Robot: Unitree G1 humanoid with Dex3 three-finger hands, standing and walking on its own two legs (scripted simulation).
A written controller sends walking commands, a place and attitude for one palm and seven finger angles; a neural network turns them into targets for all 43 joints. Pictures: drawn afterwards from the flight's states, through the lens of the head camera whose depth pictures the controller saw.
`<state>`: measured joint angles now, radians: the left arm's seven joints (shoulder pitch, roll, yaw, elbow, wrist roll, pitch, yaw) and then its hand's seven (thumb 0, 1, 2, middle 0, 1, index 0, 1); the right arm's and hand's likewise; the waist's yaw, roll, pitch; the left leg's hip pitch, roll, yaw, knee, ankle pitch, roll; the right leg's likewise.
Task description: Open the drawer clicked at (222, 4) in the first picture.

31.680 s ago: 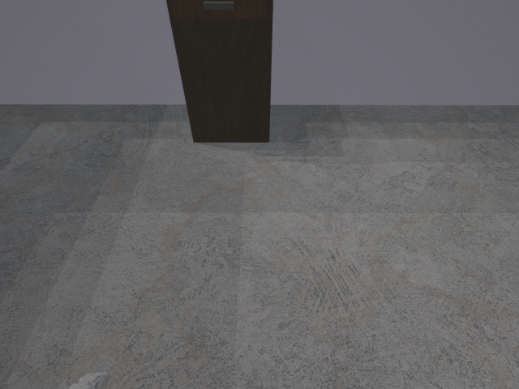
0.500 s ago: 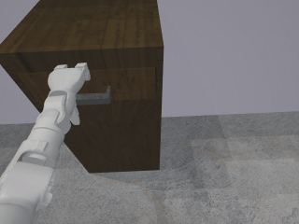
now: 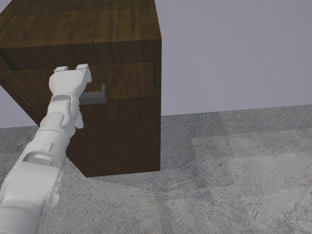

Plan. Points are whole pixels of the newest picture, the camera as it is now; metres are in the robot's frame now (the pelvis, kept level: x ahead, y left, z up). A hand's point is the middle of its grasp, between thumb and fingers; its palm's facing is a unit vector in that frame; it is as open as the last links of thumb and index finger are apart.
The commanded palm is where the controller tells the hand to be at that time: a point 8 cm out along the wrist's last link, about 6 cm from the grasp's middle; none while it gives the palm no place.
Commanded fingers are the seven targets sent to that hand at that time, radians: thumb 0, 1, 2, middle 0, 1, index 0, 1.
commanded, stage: lower the fingers behind the handle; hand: left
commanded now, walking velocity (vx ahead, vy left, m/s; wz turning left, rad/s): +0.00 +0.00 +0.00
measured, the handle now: (83, 93) +0.52 +0.22 +0.05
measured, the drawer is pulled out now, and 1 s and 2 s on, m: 0.00 0.00 0.00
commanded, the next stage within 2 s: close the thumb around the handle in 0.98 s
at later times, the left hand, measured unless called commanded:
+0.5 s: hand (78, 105) +0.47 +0.22 +0.04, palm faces +0.00 +0.00 -1.00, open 13.7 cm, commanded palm +0.45 +0.21 +0.09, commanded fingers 0.00 -0.50 0.30 -0.30 -1.20 -0.30 -1.20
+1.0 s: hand (81, 108) +0.47 +0.22 +0.03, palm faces -0.02 -0.01 -1.00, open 13.9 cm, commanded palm +0.44 +0.21 +0.09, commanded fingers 0.00 -0.50 0.30 -0.30 -1.20 -0.30 -1.20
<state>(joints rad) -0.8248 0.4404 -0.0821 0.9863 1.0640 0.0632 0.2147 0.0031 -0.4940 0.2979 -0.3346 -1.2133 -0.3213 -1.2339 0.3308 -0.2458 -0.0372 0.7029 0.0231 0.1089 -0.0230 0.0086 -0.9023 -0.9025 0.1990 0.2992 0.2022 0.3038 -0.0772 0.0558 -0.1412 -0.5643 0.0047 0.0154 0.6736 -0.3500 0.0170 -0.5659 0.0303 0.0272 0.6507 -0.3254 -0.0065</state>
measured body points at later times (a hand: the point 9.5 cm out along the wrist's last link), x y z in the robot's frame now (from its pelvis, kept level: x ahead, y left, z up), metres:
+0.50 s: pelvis +0.00 +0.00 -0.01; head +0.08 +0.00 +0.43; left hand +0.47 +0.22 +0.10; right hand +0.04 -0.27 -0.14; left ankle -0.02 +0.11 -0.72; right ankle -0.01 -0.12 -0.72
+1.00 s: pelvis +0.00 +0.00 -0.01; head +0.08 +0.00 +0.43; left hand +0.47 +0.22 +0.08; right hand +0.03 -0.27 -0.14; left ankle -0.02 +0.11 -0.72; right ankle -0.01 -0.12 -0.72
